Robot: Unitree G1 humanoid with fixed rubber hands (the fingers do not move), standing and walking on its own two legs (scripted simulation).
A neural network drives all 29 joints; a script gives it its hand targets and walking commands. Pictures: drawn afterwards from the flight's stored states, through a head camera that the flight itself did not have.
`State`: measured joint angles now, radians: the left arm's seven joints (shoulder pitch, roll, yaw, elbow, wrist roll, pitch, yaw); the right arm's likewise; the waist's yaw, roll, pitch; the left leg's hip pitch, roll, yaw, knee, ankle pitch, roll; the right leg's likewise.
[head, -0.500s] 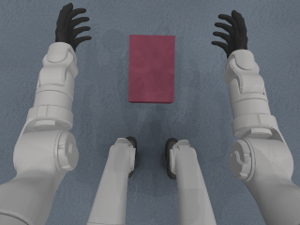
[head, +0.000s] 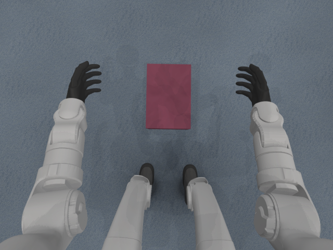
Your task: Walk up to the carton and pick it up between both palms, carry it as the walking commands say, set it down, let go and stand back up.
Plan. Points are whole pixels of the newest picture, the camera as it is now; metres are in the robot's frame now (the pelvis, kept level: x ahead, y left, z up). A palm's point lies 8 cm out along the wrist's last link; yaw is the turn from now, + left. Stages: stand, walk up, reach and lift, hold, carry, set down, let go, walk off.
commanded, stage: let go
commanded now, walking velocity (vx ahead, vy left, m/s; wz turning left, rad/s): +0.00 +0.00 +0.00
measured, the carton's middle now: (168, 98) +0.51 +0.01 -0.62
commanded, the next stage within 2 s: stand in 0.98 s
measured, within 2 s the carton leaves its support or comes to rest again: neither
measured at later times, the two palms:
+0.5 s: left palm (38, 180) +0.25 +0.23 +0.00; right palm (302, 180) +0.26 -0.23 -0.01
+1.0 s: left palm (31, 206) +0.21 +0.23 +0.01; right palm (318, 210) +0.22 -0.23 +0.01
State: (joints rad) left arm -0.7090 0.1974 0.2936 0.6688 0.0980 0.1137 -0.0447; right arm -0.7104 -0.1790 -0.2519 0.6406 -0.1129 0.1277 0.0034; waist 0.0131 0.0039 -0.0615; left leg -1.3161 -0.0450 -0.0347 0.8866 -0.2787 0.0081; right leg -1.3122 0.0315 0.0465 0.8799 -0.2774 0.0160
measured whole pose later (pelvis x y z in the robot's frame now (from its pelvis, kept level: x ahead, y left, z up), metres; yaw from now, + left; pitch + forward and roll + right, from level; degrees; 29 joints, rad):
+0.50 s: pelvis +0.06 -0.01 +0.07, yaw +1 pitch +13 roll +0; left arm 0.10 0.18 0.09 0.48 0.00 -0.01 -0.06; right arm 0.10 -0.19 -0.08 0.49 -0.02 0.00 0.04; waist 0.02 0.01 -0.02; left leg -0.49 -0.04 -0.05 0.53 -0.26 0.01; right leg -0.49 0.02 0.04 0.53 -0.27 0.00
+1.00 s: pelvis +0.06 -0.01 +0.08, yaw +1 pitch -6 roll +0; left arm 0.23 0.21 0.03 0.44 0.03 0.14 -0.06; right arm 0.22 -0.21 -0.02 0.44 -0.03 0.14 0.05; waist 0.00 0.00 0.08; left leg -0.08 -0.03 -0.04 0.46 -0.29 0.01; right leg -0.07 0.02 0.04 0.45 -0.28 0.00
